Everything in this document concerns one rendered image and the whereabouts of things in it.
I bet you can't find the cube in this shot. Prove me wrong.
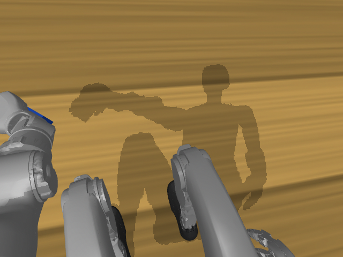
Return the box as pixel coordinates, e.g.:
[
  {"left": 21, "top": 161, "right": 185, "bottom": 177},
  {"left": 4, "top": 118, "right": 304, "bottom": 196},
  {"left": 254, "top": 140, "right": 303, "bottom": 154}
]
[{"left": 28, "top": 107, "right": 53, "bottom": 124}]

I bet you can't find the left robot hand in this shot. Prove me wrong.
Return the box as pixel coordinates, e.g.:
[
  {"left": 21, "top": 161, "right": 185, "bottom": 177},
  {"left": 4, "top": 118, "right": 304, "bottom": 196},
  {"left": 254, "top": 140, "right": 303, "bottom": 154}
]
[{"left": 0, "top": 91, "right": 28, "bottom": 134}]

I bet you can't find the left robot foot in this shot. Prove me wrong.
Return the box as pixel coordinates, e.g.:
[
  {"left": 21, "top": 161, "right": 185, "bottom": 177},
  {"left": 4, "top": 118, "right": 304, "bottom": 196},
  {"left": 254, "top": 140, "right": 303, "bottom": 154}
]
[{"left": 111, "top": 206, "right": 131, "bottom": 257}]

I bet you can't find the right robot hand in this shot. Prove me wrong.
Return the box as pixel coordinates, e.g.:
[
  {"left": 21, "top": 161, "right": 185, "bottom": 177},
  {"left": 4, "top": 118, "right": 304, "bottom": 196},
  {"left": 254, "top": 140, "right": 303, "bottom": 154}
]
[{"left": 247, "top": 229, "right": 295, "bottom": 257}]

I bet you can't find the left robot arm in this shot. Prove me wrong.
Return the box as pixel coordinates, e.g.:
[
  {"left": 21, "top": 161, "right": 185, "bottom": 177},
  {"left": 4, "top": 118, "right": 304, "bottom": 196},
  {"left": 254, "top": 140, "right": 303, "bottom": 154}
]
[{"left": 0, "top": 110, "right": 58, "bottom": 257}]

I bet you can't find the right robot foot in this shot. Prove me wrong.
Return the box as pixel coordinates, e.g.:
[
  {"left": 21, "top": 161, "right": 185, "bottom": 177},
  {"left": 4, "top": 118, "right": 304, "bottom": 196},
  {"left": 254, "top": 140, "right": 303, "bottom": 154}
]
[{"left": 167, "top": 180, "right": 198, "bottom": 241}]

